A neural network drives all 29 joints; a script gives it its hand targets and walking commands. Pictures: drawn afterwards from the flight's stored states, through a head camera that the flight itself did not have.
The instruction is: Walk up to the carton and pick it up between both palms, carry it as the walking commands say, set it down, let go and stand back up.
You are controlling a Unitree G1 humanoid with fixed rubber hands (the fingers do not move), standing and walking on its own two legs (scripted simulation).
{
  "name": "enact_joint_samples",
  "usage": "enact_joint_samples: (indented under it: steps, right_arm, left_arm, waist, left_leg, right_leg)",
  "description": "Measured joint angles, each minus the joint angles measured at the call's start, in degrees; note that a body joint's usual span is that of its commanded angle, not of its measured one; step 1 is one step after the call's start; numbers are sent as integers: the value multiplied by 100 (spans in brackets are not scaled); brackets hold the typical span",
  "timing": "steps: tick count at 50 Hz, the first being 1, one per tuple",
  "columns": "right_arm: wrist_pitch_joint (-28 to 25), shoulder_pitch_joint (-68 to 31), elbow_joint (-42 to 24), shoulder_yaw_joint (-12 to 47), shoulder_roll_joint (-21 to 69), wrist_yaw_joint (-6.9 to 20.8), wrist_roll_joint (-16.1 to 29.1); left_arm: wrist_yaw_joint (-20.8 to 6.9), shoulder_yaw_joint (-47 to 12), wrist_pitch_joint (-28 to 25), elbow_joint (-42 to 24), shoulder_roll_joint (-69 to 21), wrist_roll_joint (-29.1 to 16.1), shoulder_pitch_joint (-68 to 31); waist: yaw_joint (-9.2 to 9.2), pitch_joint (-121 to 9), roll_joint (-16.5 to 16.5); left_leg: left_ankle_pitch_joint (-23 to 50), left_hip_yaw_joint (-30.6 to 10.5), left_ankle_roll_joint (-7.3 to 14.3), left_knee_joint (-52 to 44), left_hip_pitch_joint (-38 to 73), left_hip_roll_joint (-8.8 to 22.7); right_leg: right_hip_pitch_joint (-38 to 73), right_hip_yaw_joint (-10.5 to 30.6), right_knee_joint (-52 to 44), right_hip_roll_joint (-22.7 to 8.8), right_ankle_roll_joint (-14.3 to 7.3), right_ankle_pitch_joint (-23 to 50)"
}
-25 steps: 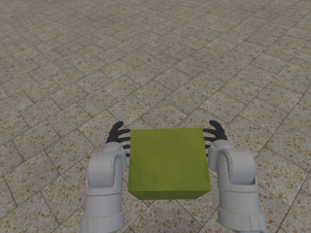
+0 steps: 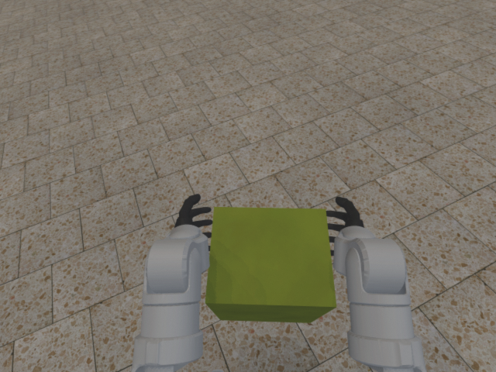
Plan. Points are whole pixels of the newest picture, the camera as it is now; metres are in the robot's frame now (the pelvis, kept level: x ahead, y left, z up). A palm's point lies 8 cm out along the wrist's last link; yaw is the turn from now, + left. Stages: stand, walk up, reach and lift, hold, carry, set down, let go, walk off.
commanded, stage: carry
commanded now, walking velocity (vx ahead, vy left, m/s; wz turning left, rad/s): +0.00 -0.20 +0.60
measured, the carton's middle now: (267, 270) +0.30 -0.01 -0.02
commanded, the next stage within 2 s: none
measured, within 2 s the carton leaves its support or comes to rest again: neither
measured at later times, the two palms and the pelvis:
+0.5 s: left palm (188, 304) +0.21 +0.10 +0.10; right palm (355, 237) +0.30 -0.14 +0.09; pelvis -0.04 -0.13 +0.01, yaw +18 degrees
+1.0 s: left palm out of the picture +0.12 +0.02 +0.08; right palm (391, 254) +0.27 -0.18 +0.09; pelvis -0.05 -0.27 +0.01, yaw +36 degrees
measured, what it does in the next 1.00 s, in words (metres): steps to the right, turning left: left foot, then right foot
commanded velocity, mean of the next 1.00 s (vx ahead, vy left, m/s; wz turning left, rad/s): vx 0.00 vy -0.20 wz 0.60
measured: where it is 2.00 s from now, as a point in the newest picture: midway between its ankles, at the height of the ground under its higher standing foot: outside the picture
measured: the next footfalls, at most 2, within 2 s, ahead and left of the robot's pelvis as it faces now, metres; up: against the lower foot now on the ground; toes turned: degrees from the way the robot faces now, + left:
left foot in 0.22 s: -0.02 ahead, +0.05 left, +0.00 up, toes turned +16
right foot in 0.56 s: +0.06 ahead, -0.27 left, +0.00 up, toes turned +16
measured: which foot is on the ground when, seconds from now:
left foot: up 0.00-0.20, down 0.22-0.56, up 0.58-0.82, down 0.84-1.00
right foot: down 0.00-0.22, up 0.24-0.54, down 0.56-0.84, up 0.86-1.00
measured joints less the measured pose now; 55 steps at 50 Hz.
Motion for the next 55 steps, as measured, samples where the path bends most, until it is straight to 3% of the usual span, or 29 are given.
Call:
enact_joint_samples:
  steps: [2,4,9,11,12,14,17,19,24,27,29,31,34,37,40,42,45,49,52,55]
  right_arm:
    - [83,58,-24,101,-26,-209,160]
    - [138,27,-60,168,-18,-390,269]
    - [118,-193,-18,27,70,-320,180]
    - [80,-242,63,-19,93,-214,97]
    - [26,-235,151,12,97,-164,67]
    - [-7,-219,317,89,89,-105,40]
    - [36,-178,378,183,71,-91,53]
    - [40,-184,289,168,73,-72,63]
    - [-23,-284,14,40,116,111,-89]
    - [2,-290,-74,33,120,138,-164]
    - [-4,-240,-86,1,89,159,-190]
    - [27,-97,-86,5,38,104,-134]
    - [159,16,-127,141,-11,-229,107]
    - [206,-38,-168,164,6,-443,260]
    - [168,-148,-129,83,52,-399,226]
    - [125,-206,-43,45,78,-312,154]
    - [26,-207,213,143,84,-196,73]
    - [56,-172,282,219,68,-142,67]
    - [17,-220,124,139,88,-54,31]
    - [-24,-267,-14,65,109,63,-71]
  left_arm:
    - [-102,8,37,30,23,39,54]
    - [-131,45,53,-5,26,69,59]
    - [-133,119,77,-118,-11,164,-34]
    - [-91,113,92,-127,-11,181,-39]
    - [-75,125,77,-126,8,172,-2]
    - [-41,123,102,-146,56,116,126]
    - [85,120,203,-214,89,-2,200]
    - [223,120,243,-315,74,-99,156]
    - [362,153,199,-522,-6,-162,-38]
    - [274,178,166,-499,-32,-112,-101]
    - [171,123,90,-364,-39,-55,-93]
    - [95,37,61,-165,-23,-31,-54]
    - [-68,25,99,-51,3,48,5]
    - [-201,91,95,-82,0,135,-6]
    - [-234,115,88,-136,-12,218,-37]
    - [-209,113,90,-150,-8,244,-34]
    - [-142,127,83,-170,55,172,122]
    - [94,123,208,-268,86,-27,189]
    - [282,132,222,-422,45,-145,81]
    - [336,154,186,-505,-2,-166,-30]
  waist:
    - [-88,57,-29]
    - [-136,72,-77]
    - [-116,-111,-268]
    - [-112,-207,-357]
    - [-105,-205,-486]
    - [-72,-144,-498]
    - [48,-19,-463]
    - [128,45,-443]
    - [236,68,-292]
    - [230,2,-139]
    - [227,-22,19]
    - [111,36,16]
    - [-73,128,-46]
    - [-160,104,-139]
    - [-160,-33,-265]
    - [-161,-148,-349]
    - [-96,-117,-484]
    - [106,8,-455]
    - [216,73,-401]
    - [254,59,-292]
  left_leg:
    - [90,362,37,583,-27,-41]
    - [128,643,52,462,158,-68]
    - [42,969,213,-1147,991,-203]
    - [699,1025,290,-2206,1427,-245]
    - [945,995,381,-2276,1407,-302]
    - [1005,832,491,-2226,1343,-267]
    - [1179,570,408,-2473,1383,-160]
    - [1353,385,308,-2623,1350,-99]
    - [1587,-112,3,-2645,1046,89]
    - [1601,-446,-231,-2458,802,169]
    - [1087,-556,-189,-1902,512,176]
    - [147,-201,-58,-678,146,54]
    - [53,409,41,301,41,-28]
    - [17,817,84,-114,393,-85]
    - [60,1017,180,-1145,947,-193]
    - [712,1078,287,-2213,1398,-243]
    - [1073,889,520,-2260,1298,-247]
    - [1338,551,361,-2582,1311,-99]
    - [1549,268,201,-2690,1183,3]
    - [1655,-39,6,-2641,967,115]
  right_leg:
    - [95,-139,-90,-77,-78,-11]
    - [113,-282,-123,-120,-145,19]
    - [-123,-708,139,-152,-331,-98]
    - [-247,-896,350,-179,-363,-208]
    - [-312,-875,485,-246,-268,-231]
    - [-544,-472,1166,-92,61,-840]
    - [-920,88,2268,58,327,-927]
    - [-1017,318,2434,26,428,-813]
    - [-731,578,1548,2,476,-779]
    - [-66,401,117,75,429,-496]
    - [23,230,-199,131,262,79]
    - [-8,81,-22,16,92,22]
    - [111,-133,-108,-122,-34,7]
    - [75,-358,-83,-177,-145,19]
    - [-92,-606,111,-195,-250,-68]
    - [-228,-786,324,-215,-285,-175]
    - [-551,-420,1150,-121,71,-812]
    - [-1003,189,2385,3,347,-819]
    - [-1011,435,2245,-60,443,-741]
    - [-723,530,1498,-45,446,-766]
